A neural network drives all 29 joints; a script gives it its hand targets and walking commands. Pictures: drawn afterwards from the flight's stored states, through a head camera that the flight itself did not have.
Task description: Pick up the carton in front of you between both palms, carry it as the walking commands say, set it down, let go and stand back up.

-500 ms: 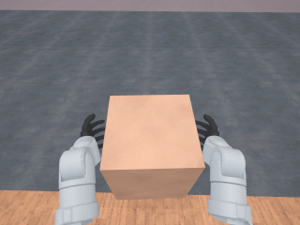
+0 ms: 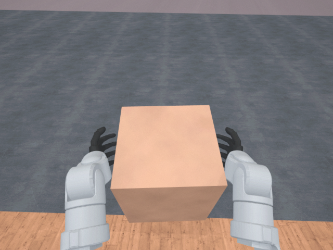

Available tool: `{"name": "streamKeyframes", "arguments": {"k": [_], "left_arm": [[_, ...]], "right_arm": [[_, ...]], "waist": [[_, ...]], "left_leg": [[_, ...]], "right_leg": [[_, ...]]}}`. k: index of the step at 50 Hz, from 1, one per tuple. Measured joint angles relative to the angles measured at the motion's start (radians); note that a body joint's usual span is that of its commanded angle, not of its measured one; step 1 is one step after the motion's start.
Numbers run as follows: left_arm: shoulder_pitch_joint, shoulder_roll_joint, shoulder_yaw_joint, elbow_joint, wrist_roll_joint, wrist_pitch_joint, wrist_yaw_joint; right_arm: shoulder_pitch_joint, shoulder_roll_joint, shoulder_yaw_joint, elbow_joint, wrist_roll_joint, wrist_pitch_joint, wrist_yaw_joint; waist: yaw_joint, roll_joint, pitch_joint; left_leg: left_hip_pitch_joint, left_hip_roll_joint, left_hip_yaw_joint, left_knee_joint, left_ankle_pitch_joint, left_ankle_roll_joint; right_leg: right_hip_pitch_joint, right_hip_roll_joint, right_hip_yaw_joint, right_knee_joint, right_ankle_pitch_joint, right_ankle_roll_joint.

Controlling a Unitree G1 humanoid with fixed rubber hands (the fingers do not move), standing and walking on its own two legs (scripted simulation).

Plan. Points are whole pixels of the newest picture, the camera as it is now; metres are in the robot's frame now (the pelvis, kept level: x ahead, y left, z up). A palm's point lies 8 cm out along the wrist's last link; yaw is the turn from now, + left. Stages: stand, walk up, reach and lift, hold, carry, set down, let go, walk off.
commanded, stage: carry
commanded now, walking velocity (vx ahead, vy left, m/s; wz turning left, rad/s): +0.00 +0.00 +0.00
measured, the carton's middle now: (166, 167) +0.34 +0.00 +0.04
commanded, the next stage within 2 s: none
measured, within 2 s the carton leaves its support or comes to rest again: neither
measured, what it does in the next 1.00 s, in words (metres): goes down: right foot 0.05 m lower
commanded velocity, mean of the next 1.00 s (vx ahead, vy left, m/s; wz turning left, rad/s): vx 0.42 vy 0.00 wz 0.00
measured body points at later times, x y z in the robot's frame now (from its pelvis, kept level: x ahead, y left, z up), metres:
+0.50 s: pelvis +0.04 +0.01 +0.00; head +0.01 +0.01 +0.45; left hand +0.37 +0.17 +0.11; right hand +0.38 -0.15 +0.10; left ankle +0.04 +0.11 -0.72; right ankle +0.03 -0.07 -0.73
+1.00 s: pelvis +0.28 -0.02 -0.07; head +0.28 -0.04 +0.38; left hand +0.62 +0.13 +0.04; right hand +0.62 -0.19 +0.03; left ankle +0.09 +0.11 -0.68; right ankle +0.34 -0.08 -0.79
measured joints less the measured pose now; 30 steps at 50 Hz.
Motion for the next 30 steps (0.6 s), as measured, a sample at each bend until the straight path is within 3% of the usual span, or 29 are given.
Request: {"name": "streamKeyframes", "arguments": {"k": [13, 19, 26, 30], "left_arm": [[-0.004, -0.002, 0.000, -0.012, -0.003, 0.003, -0.001], [0.018, -0.017, 0.001, 0.007, 0.005, 0.004, 0.002], [-0.004, 0.010, -0.023, 0.050, 0.006, -0.003, 0.008], [0.011, 0.025, -0.010, 0.036, -0.012, -0.002, 0.004]], "right_arm": [[0.000, -0.001, 0.001, -0.016, 0.004, 0.001, 0.002], [0.027, 0.005, -0.010, -0.007, 0.002, 0.010, -0.004], [0.012, -0.010, -0.007, 0.035, 0.003, -0.007, -0.018], [-0.001, 0.016, -0.009, 0.052, -0.016, -0.019, -0.014]], "waist": [[0.001, 0.004, 0.004], [0.011, -0.034, -0.054], [0.029, -0.055, -0.066], [-0.003, -0.034, -0.075]], "left_leg": [[0.002, 0.002, 0.002, 0.015, -0.015, 0.000], [-0.009, -0.021, 0.015, 0.074, -0.280, 0.034], [0.028, -0.040, 0.038, 0.053, -0.251, 0.044], [0.046, -0.039, 0.041, 0.060, -0.114, 0.045]], "right_leg": [[0.001, 0.001, 0.001, 0.015, -0.014, -0.003], [0.007, -0.017, 0.017, 0.009, -0.055, -0.026], [0.019, -0.041, 0.037, 0.046, -0.099, 0.011], [-0.001, -0.049, 0.030, 0.165, -0.225, 0.010]]}}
